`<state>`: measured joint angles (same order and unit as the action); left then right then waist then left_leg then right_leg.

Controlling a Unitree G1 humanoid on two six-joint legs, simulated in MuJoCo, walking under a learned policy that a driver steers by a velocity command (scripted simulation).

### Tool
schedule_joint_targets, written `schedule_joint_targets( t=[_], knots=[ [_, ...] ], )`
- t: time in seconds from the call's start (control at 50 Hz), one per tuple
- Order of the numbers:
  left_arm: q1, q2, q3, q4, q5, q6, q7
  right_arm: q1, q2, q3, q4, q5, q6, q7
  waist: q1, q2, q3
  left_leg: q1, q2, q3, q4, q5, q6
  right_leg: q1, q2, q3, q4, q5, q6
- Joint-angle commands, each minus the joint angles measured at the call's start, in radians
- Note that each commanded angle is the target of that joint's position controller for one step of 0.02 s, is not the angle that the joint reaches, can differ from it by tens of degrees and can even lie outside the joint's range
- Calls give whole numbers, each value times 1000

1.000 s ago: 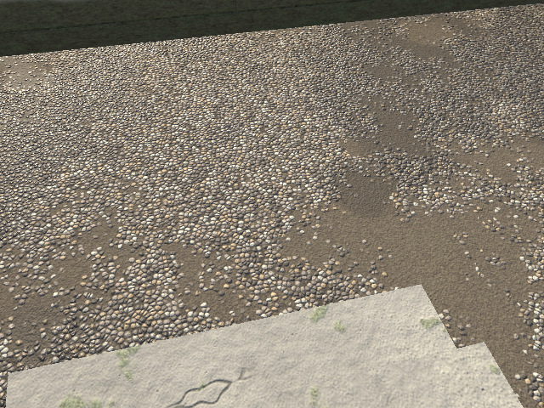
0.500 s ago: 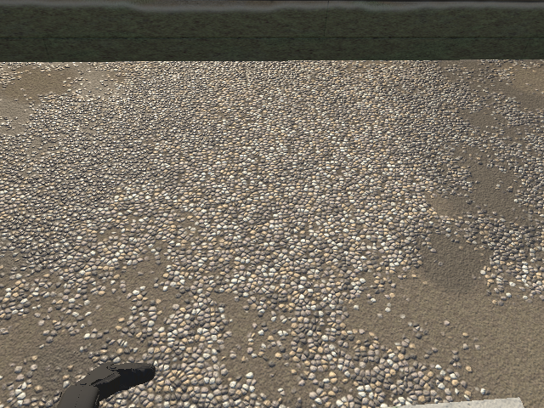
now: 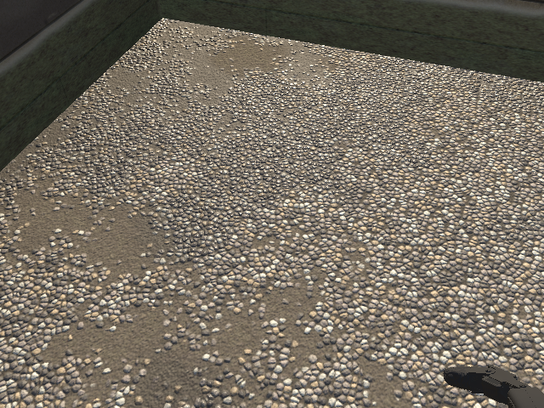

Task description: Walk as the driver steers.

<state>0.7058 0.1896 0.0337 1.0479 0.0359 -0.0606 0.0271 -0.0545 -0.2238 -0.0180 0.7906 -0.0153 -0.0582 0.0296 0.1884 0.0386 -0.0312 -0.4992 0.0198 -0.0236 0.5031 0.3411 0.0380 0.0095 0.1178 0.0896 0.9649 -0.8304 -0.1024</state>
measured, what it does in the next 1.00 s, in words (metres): goes down, turning right: left foot 0.18 m lower, then right foot 0.18 m lower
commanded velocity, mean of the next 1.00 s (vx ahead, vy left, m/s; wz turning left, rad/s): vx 0.64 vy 0.00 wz -0.58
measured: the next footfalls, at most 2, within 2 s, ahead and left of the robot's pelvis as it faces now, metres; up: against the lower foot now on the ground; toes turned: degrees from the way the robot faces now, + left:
left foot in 0.04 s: +0.17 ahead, +0.11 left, -0.18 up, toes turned -1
right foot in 0.46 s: +0.53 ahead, -0.10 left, -0.35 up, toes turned -27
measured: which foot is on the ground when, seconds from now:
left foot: up 0.00-0.02, down 0.04-0.46, up 0.48-0.74, down 0.76-1.00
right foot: down 0.00-0.04, up 0.06-0.44, down 0.46-0.76, up 0.78-1.00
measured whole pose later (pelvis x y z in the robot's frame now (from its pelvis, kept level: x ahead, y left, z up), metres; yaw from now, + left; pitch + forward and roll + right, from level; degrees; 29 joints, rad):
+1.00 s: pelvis +0.71 -0.13 -0.25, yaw -33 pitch +3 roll +0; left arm -0.06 0.25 0.04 0.71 -0.01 0.00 0.03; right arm 0.26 -0.24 -0.07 0.75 0.01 0.00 -0.03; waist -0.07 0.02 0.05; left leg -0.44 -0.09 -0.20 0.43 -0.04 -0.01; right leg -0.50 0.07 0.11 0.84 -0.43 0.04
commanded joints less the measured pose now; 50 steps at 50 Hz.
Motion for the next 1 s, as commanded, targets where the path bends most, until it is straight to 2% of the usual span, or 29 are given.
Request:
schedule_joint_targets(
  t=[0.02,0.04,0.06,0.08,0.1,0.12,0.14,0.16,0.2,0.24,0.26,0.3,0.34,0.42,0.44,0.46,0.48,0.5,0.54,0.56,0.62,0.68,0.74,0.76,0.78,0.8,0.88,0.94,1.0],
  knots=[
    [-37,184,27,-14,17,29,21,311,-109,-43,28,-10,-12,-44,-220,-37,49,476,-7,38,-216,-19,-16,-220,-107,159,326,1023,-98],
    [-64,174,33,-8,-7,32,21,485,-150,-64,96,-30,-9,-46,-303,18,34,743,118,-110,-235,24,46,-471,-72,130,713,653,-86],
    [-96,113,29,-49,-47,18,26,608,-185,-65,107,-42,-13,-36,-309,50,-76,1024,262,-130,191,544,53,-762,-19,75,1030,52,-79],
    [8,118,27,-83,-87,8,38,607,-139,-49,106,-38,-24,-10,-239,65,-221,1210,390,-230,296,601,76,-941,-98,65,929,138,-66],
    [-55,138,27,-86,-56,20,29,586,-184,-85,102,-18,-28,-2,-268,138,-240,1142,439,-378,155,8,206,-1045,-147,21,896,224,-54],
    [-149,157,39,-83,-8,34,14,549,-150,-92,97,-21,-30,-7,-275,76,-159,920,417,-444,8,-515,249,-1042,-187,-14,887,297,-51],
    [-273,178,63,-94,16,27,-10,464,-62,-66,85,-33,-56,-6,-246,-47,15,675,356,-363,-45,-570,198,-1013,-226,41,653,497,-46],
    [-310,160,67,-98,33,33,-25,472,-59,-62,107,-35,-74,-12,-226,9,107,505,375,-364,-21,-360,191,-949,-243,37,609,534,-34],
    [-419,71,57,-152,4,58,-57,375,-53,-52,122,15,-87,-33,-134,-5,255,101,297,-151,-117,-351,120,-730,-273,37,182,693,32],
    [-396,69,48,-143,40,67,-77,364,-126,-77,139,1,-88,-46,-125,112,185,136,285,-72,-82,-207,120,-667,-224,-95,198,843,19],
    [-470,79,50,-162,13,48,-87,380,-8,-58,176,7,-108,-48,-116,60,206,156,216,5,-20,-388,61,-723,-262,-11,-3,1111,-11],
    [-521,49,40,-161,-7,26,-115,341,-4,-44,175,23,-125,-53,-108,25,149,-8,130,174,-35,-659,-1,-365,-192,-125,-236,1524,-44],
    [-503,90,42,-131,-29,35,-108,328,-38,-43,191,-1,-108,-58,-88,28,148,31,128,231,57,-574,6,-252,-157,-227,-232,1524,-52],
    [-468,153,51,-149,33,64,-70,519,-154,-46,247,-29,-45,-73,-98,-31,142,387,185,265,559,87,16,-217,-73,-349,-402,1138,-102],
    [-285,186,73,-82,25,70,-59,528,-169,-53,254,-41,-34,-80,-23,-65,52,394,185,233,837,192,0,-54,-69,-286,-462,1103,-121],
    [-166,225,92,-45,32,60,-52,452,-159,-59,232,-27,-17,-79,69,-162,72,211,70,260,1340,-376,-23,91,-131,-149,-667,1180,-220],
    [-107,310,105,-18,-8,55,-46,343,-102,-51,178,-47,-12,-74,67,-208,140,-133,-54,234,1584,-1112,-4,234,-187,-102,-506,1502,-214],
    [-56,368,93,-20,2,34,-44,428,-111,-40,68,-26,-27,-69,-45,-244,34,-493,15,87,1434,-1070,-12,571,-359,128,-248,1980,-258],
    [-159,324,85,-81,-13,32,-35,327,-142,-26,11,-33,-51,-59,-66,-5,-36,-579,54,-50,1118,-827,-14,490,-413,408,-450,1382,-315],
    [-360,296,84,-184,-55,2,-41,192,-117,-43,-86,98,-98,-59,-128,-63,-90,-534,-6,-152,1065,-820,-65,288,-442,641,-580,1012,-395],
    [-647,255,53,-297,-60,-15,-17,198,-187,-75,-81,38,-63,-62,-282,152,91,-233,76,-122,597,-787,-190,-329,-371,474,-601,1248,-298],
    [-527,264,76,-255,-67,14,38,139,-90,-61,-109,18,-79,-52,-199,-21,-27,285,-108,70,141,-284,-161,-574,-47,196,-472,1188,-90],
    [-473,182,57,-224,-80,17,36,324,-62,-70,-82,-3,-59,-53,-290,-44,-172,546,-162,107,-11,14,-109,-474,19,121,-204,1209,35],
    [-516,142,44,-236,-64,8,25,447,-91,-73,-60,-28,-54,-60,-372,-26,-208,664,-57,4,-12,212,-28,-502,40,96,30,980,88],
    [-407,58,27,-247,-50,4,19,530,-166,-71,-45,-56,-56,-54,-335,263,-356,838,310,-458,36,844,233,-621,180,77,511,59,162],
    [-261,78,15,-245,-78,4,-8,478,-182,-73,-42,-48,-68,-37,-247,264,-488,890,436,-798,7,601,362,-690,129,225,637,116,150],
    [-603,133,27,-324,-21,71,-8,180,-138,-63,-128,22,-2,-49,-197,-48,-74,291,166,-495,-141,-199,198,-662,-59,7,340,319,146],
    [-630,71,10,-339,-41,65,4,177,-188,-92,-146,17,36,-59,-170,56,-55,108,43,-359,-187,-43,160,-413,-22,-62,-103,353,149],
    [-605,111,18,-335,-57,70,7,213,-207,-110,-160,33,56,-70,-152,115,-156,155,72,-442,-190,-252,152,-308,-13,-16,-255,498,148]
  ],
)
Velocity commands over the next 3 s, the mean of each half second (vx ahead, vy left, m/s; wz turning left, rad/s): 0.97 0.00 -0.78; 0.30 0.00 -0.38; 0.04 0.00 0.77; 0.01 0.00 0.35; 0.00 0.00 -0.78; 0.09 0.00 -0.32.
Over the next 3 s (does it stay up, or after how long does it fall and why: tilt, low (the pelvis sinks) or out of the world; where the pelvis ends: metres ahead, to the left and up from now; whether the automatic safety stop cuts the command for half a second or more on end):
stays up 0.80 -0.18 -0.23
